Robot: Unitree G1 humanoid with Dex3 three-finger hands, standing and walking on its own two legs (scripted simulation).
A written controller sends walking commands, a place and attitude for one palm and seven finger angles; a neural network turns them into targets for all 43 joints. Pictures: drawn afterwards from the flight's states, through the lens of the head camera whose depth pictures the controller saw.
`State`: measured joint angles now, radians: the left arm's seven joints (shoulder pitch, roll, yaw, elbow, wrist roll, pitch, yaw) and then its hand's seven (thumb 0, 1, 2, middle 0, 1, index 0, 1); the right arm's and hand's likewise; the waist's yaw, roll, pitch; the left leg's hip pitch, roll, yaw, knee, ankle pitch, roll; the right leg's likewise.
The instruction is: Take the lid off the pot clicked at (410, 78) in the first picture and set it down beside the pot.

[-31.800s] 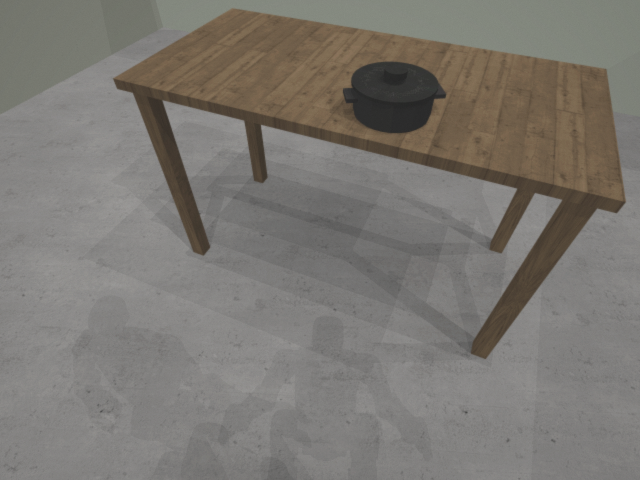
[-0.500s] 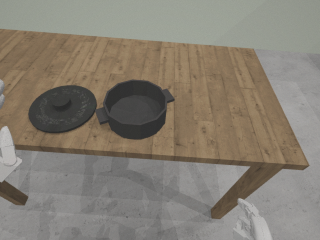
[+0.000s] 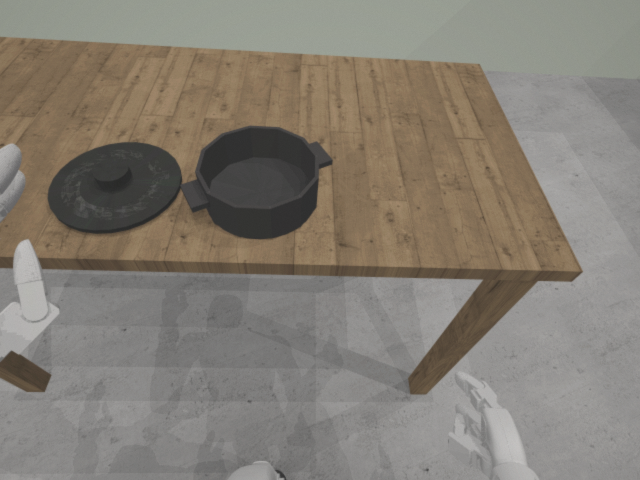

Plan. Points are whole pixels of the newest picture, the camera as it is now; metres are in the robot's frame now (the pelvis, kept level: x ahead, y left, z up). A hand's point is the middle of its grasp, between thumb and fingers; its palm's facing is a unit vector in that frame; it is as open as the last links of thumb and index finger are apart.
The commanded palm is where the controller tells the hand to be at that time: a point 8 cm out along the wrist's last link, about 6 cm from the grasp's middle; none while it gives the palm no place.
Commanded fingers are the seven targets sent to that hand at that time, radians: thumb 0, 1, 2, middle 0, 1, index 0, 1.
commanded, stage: step back with the hand held close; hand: left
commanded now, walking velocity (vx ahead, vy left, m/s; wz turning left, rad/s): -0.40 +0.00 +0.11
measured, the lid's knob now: (112, 173) +0.52 +0.36 +0.03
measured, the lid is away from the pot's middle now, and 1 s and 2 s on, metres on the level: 0.23 0.23 0.23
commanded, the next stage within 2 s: stop stepping back and stand still in 0.28 s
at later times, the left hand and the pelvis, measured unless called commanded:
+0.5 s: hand out of the picture +0.10 +0.23 +0.18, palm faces +0.28 -0.85 -0.43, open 7.4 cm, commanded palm +0.02 +0.28 +0.21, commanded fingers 0.00 0.90 0.90 -0.20 -0.30 -0.20 -0.30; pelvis -0.11 +0.00 +0.00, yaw +0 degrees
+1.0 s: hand out of the picture +0.01 +0.23 +0.20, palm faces +0.36 -0.83 -0.42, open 7.4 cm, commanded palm -0.04 +0.29 +0.21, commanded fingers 0.00 0.90 0.90 -0.20 -0.30 -0.20 -0.30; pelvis -0.17 +0.00 +0.00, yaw +1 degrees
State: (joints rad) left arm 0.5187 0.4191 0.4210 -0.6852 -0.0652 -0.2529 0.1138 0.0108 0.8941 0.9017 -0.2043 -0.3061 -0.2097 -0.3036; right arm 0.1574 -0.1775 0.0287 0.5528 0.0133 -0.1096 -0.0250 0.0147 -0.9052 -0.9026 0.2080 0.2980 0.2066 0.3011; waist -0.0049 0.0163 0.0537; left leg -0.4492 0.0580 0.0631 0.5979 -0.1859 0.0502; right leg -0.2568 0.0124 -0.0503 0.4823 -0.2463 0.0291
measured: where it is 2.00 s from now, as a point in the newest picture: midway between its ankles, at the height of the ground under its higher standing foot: outside the picture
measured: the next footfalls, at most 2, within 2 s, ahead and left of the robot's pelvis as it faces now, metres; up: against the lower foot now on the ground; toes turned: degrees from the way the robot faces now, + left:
right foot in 0.50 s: -0.10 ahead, -0.09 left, +0.00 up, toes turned +2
left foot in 0.68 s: -0.10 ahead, +0.13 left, +0.00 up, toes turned +3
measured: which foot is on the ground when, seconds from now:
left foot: down 0.00-0.52, up 0.54-0.66, down 0.68-1.00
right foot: down 0.00-0.22, up 0.24-0.48, down 0.50-1.00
